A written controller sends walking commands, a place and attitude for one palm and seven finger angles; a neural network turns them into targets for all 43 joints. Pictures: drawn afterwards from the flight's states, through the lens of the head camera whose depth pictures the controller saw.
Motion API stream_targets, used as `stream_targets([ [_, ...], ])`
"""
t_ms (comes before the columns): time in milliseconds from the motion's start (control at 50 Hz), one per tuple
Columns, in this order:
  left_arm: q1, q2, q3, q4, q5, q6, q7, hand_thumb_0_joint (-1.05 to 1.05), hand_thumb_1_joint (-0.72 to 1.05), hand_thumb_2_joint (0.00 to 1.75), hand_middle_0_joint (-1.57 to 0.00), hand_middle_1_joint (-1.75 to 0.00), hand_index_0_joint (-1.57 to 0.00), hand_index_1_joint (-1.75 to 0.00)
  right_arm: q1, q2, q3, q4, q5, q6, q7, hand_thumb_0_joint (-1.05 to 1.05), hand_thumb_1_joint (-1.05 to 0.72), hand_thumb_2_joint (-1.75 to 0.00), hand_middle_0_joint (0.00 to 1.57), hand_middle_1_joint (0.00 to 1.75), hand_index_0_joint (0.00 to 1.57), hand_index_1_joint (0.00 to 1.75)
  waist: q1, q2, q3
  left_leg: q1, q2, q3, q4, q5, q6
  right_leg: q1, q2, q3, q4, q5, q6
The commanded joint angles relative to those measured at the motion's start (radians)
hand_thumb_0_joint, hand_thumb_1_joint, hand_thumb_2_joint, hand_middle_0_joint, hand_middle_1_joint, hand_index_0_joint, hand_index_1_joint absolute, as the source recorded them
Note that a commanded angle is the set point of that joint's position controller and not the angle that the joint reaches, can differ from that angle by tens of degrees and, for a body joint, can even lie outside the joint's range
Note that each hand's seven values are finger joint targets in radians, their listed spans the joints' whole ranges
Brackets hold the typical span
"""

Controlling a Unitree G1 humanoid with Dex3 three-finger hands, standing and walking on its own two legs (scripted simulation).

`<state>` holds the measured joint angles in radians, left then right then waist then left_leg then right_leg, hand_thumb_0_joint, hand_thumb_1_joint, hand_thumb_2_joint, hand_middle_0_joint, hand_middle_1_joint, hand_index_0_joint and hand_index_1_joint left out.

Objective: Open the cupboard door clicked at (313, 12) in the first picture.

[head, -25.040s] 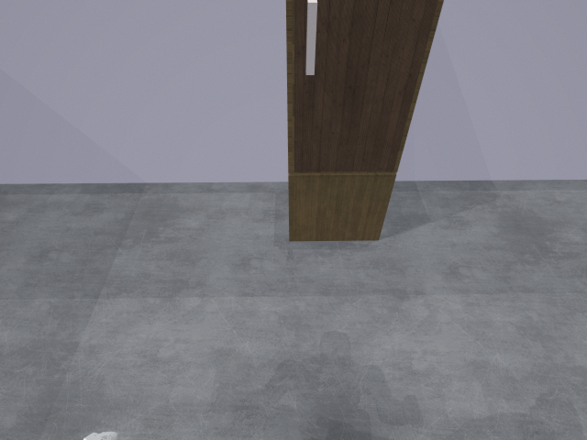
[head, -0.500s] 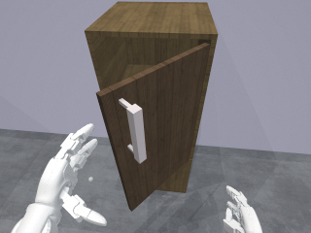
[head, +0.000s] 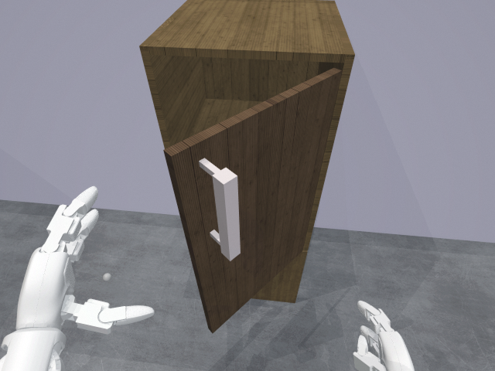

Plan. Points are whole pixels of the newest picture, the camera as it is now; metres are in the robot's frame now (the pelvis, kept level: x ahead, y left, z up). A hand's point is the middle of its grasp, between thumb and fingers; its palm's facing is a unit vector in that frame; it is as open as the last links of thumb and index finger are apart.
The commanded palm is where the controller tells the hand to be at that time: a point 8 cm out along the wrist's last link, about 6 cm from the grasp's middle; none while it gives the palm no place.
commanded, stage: draw the hand back to the body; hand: left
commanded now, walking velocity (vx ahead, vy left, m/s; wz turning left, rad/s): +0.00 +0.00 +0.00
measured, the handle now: (219, 212) +0.31 +0.09 +0.13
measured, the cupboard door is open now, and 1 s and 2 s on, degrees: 50 50 50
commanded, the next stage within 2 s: step back with the hand held close in 0.88 s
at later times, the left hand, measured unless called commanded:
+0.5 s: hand (76, 249) +0.20 +0.25 +0.16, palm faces +0.43 -0.81 -0.40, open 9.1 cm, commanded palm +0.16 +0.29 +0.17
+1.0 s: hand (76, 249) +0.20 +0.25 +0.16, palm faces +0.43 -0.81 -0.39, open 7.4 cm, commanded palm +0.16 +0.29 +0.18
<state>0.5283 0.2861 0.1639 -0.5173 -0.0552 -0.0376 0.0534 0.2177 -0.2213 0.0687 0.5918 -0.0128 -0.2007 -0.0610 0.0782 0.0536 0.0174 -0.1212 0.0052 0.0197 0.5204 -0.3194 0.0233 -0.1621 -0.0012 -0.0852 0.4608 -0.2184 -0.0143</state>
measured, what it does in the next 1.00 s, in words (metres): stands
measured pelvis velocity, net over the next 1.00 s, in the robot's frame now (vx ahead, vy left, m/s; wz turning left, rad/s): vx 0.01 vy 0.00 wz -0.02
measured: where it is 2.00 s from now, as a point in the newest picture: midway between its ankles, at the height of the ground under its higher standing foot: outside the picture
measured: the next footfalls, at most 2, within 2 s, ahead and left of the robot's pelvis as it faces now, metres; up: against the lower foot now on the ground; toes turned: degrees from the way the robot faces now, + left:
right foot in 1.92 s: -0.12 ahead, -0.10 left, +0.00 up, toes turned -3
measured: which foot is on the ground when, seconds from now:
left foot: down 0.00-1.00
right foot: down 0.00-1.00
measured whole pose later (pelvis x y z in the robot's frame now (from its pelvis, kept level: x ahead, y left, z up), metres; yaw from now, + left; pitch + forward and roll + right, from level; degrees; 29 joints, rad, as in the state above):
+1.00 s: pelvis +0.01 +0.00 +0.01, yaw -1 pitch -5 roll -1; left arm 0.44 0.33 0.32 -0.37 -0.04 -0.10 0.10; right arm 0.19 -0.22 0.02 0.66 -0.02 -0.11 -0.06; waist 0.08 0.06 0.04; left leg -0.02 0.01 0.04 0.39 -0.27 0.02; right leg -0.08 0.01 -0.06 0.34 -0.17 -0.02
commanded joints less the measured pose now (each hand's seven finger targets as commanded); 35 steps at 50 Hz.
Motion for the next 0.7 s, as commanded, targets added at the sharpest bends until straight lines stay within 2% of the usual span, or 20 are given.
stream_targets([
  [0, -0.102, 0.13, 0.082, -0.22, 0.029, -0.112, 0.057, 0.0, 0.06, 0.54, -0.17, -0.3, -0.17, -0.3, -0.14, -0.095, -0.056, -0.15, -0.004, -0.043, -0.015, 0.0, -0.9, -0.9, 0.2, 0.3, 0.2, 0.3, -0.009, 0.009, -0.045, -0.041, 0.024, -0.045, -0.152, 0.165, -0.003, 0.075, -0.014, 0.06, -0.099, 0.042, -0.02],
  [20, -0.098, 0.145, 0.1, -0.216, 0.032, -0.118, 0.063, 0.0, 0.09, 0.55, -0.17, -0.3, -0.17, -0.3, -0.141, -0.095, -0.057, -0.145, -0.006, -0.041, -0.017, 0.0, -0.9, -0.9, 0.2, 0.3, 0.2, 0.3, -0.007, -0.002, -0.053, -0.036, 0.023, -0.046, -0.156, 0.177, -0.002, 0.086, -0.014, 0.06, -0.101, 0.053, -0.02],
  [40, -0.092, 0.146, 0.105, -0.189, 0.034, -0.118, 0.065, 0.0, 0.13, 0.57, -0.17, -0.3, -0.17, -0.3, -0.146, -0.097, -0.058, -0.136, -0.006, -0.036, -0.018, 0.0, -0.9, -0.9, 0.2, 0.3, 0.2, 0.3, -0.006, -0.003, -0.031, -0.04, 0.027, -0.051, -0.162, 0.183, -0.005, 0.085, -0.012, 0.06, -0.106, 0.053, -0.022],
  [80, -0.091, 0.151, 0.121, -0.199, 0.034, -0.126, 0.07, 0.0, 0.2, 0.6, -0.18, -0.3, -0.18, -0.3, -0.147, -0.097, -0.062, -0.136, -0.007, -0.03, -0.018, 0.0, -0.9, -0.9, 0.2, 0.3, 0.2, 0.3, -0.004, 0.009, -0.052, -0.026, 0.027, -0.048, -0.169, 0.219, -0.007, 0.107, -0.014, 0.06, -0.102, 0.09, -0.022],
  [200, -0.09, 0.17, 0.174, -0.153, 0.03, -0.132, 0.072, 0.0, 0.41, 0.69, -0.18, -0.3, -0.18, -0.3, -0.155, -0.098, -0.071, -0.119, -0.004, -0.004, -0.015, 0.0, -0.9, -0.9, 0.2, 0.3, 0.2, 0.3, 0.001, 0.007, -0.041, -0.008, 0.03, -0.038, -0.176, 0.28, -0.012, 0.124, -0.01, 0.069, -0.115, 0.14, -0.021],
  [220, -0.1, 0.178, 0.184, -0.145, 0.028, -0.133, 0.073, 0.0, 0.44, 0.7, -0.18, -0.3, -0.18, -0.3, -0.155, -0.097, -0.072, -0.119, -0.004, 0.0, -0.016, 0.0, -0.9, -0.9, 0.2, 0.3, 0.2, 0.3, 0.001, -0.016, -0.04, -0.006, 0.029, -0.038, -0.177, 0.277, -0.01, 0.123, -0.01, 0.068, -0.12, 0.14, -0.02],
  [240, -0.101, 0.181, 0.194, -0.118, 0.028, -0.13, 0.073, 0.0, 0.48, 0.72, -0.19, -0.3, -0.19, -0.3, -0.161, -0.099, -0.073, -0.115, -0.003, 0.004, -0.017, 0.0, -0.9, -0.9, 0.2, 0.3, 0.2, 0.3, 0.001, -0.018, -0.013, -0.015, 0.03, -0.038, -0.181, 0.264, -0.01, 0.117, -0.009, 0.069, -0.129, 0.128, -0.021],
  [260, -0.108, 0.18, 0.198, -0.119, 0.026, -0.132, 0.073, 0.0, 0.51, 0.74, -0.19, -0.3, -0.19, -0.3, -0.157, -0.098, -0.074, -0.115, -0.001, 0.009, -0.016, 0.0, -0.9, -0.9, 0.2, 0.3, 0.2, 0.3, -0.001, -0.019, -0.019, -0.011, 0.032, -0.037, -0.185, 0.268, -0.01, 0.12, -0.01, 0.068, -0.127, 0.131, -0.02],
  [300, -0.123, 0.191, 0.216, -0.117, 0.023, -0.133, 0.073, 0.0, 0.58, 0.76, -0.19, -0.3, -0.19, -0.3, -0.158, -0.098, -0.076, -0.111, -0.001, 0.014, -0.015, 0.0, -0.9, -0.9, 0.2, 0.3, 0.2, 0.3, 0.001, 0.018, -0.027, -0.001, 0.03, -0.032, -0.184, 0.28, -0.011, 0.122, -0.011, 0.074, -0.129, 0.141, -0.021],
  [400, -0.159, 0.216, 0.253, -0.094, 0.017, -0.135, 0.076, 0.0, 0.76, 0.84, -0.19, -0.3, -0.19, -0.3, -0.16, -0.1, -0.081, -0.104, -0.001, 0.025, -0.017, 0.0, -0.9, -0.9, 0.2, 0.3, 0.2, 0.3, 0.0, -0.001, -0.04, 0.013, 0.03, -0.029, -0.187, 0.288, -0.009, 0.13, -0.009, 0.076, -0.138, 0.152, -0.019],
  [460, -0.185, 0.23, 0.272, -0.086, 0.016, -0.136, 0.078, 0.0, 0.87, 0.88, -0.2, -0.3, -0.2, -0.3, -0.161, -0.101, -0.082, -0.097, 0.0, 0.027, -0.017, 0.0, -0.9, -0.9, 0.2, 0.3, 0.2, 0.3, -0.001, 0.049, -0.039, 0.017, 0.027, -0.026, -0.19, 0.29, -0.011, 0.131, -0.013, 0.079, -0.142, 0.153, -0.021],
  [480, -0.188, 0.239, 0.285, -0.078, 0.014, -0.137, 0.08, 0.0, 0.9, 0.9, -0.2, -0.3, -0.2, -0.3, -0.16, -0.099, -0.083, -0.094, 0.0, 0.028, -0.018, 0.0, -0.9, -0.9, 0.2, 0.3, 0.2, 0.3, 0.001, 0.034, -0.045, 0.021, 0.028, -0.025, -0.19, 0.297, -0.011, 0.133, -0.012, 0.076, -0.141, 0.16, -0.02],
  [520, -0.181, 0.216, 0.263, -0.066, 0.012, -0.137, 0.074, 0.0, 0.9, 0.9, -0.2, -0.3, -0.2, -0.3, -0.163, -0.101, -0.084, -0.098, -0.002, 0.027, -0.015, 0.0, -0.9, -0.9, 0.2, 0.3, 0.2, 0.3, -0.001, -0.012, -0.038, 0.022, 0.028, -0.025, -0.19, 0.297, -0.006, 0.13, -0.01, 0.074, -0.146, 0.162, -0.016],
  [560, -0.173, 0.2, 0.243, -0.058, 0.011, -0.132, 0.069, 0.0, 0.9, 0.9, -0.2, -0.3, -0.2, -0.3, -0.165, -0.104, -0.085, -0.096, 0.0, 0.03, -0.013, 0.0, -0.9, -0.9, 0.2, 0.3, 0.2, 0.3, -0.004, -0.004, -0.032, 0.026, 0.029, -0.028, -0.194, 0.303, -0.006, 0.126, -0.01, 0.072, -0.149, 0.161, -0.015],
  [600, -0.181, 0.216, 0.255, -0.071, 0.012, -0.134, 0.071, 0.0, 0.9, 0.9, -0.2, -0.3, -0.2, -0.3, -0.163, -0.105, -0.087, -0.096, -0.002, 0.03, -0.012, 0.0, -0.9, -0.9, 0.2, 0.3, 0.2, 0.3, 0.0, 0.007, -0.059, 0.035, 0.025, -0.022, -0.188, 0.307, -0.003, 0.137, -0.011, 0.077, -0.149, 0.174, -0.014],
  [640, -0.181, 0.226, 0.263, -0.07, 0.015, -0.134, 0.073, 0.0, 0.9, 0.9, -0.2, -0.3, -0.2, -0.3, -0.165, -0.107, -0.087, -0.093, -0.003, 0.03, -0.013, 0.0, -0.9, -0.9, 0.2, 0.3, 0.2, 0.3, 0.001, 0.017, -0.055, 0.03, 0.025, -0.025, -0.189, 0.317, -0.007, 0.144, -0.012, 0.077, -0.149, 0.181, -0.017],
  [660, -0.171, 0.225, 0.266, -0.064, 0.012, -0.132, 0.073, 0.0, 0.9, 0.9, -0.2, -0.3, -0.2, -0.3, -0.164, -0.104, -0.086, -0.095, -0.004, 0.032, -0.013, 0.0, -0.9, -0.9, 0.2, 0.3, 0.2, 0.3, 0.002, 0.001, -0.051, 0.028, 0.024, -0.024, -0.189, 0.318, -0.005, 0.144, -0.011, 0.077, -0.149, 0.188, -0.016],
  [680, -0.179, 0.223, 0.262, -0.078, 0.014, -0.132, 0.072, 0.0, 0.9, 0.9, -0.2, -0.3, -0.2, -0.3, -0.167, -0.104, -0.087, -0.097, -0.002, 0.033, -0.011, 0.0, -0.9, -0.9, 0.2, 0.3, 0.2, 0.3, 0.001, 0.015, -0.055, 0.031, 0.025, -0.024, -0.188, 0.319, -0.006, 0.142, -0.01, 0.079, -0.149, 0.185, -0.016],
])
